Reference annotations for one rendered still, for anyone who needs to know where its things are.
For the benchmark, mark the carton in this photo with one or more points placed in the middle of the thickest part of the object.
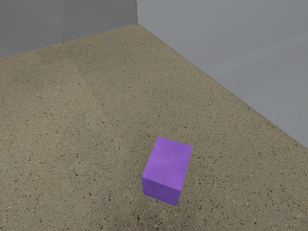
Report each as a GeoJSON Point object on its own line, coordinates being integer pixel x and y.
{"type": "Point", "coordinates": [165, 171]}

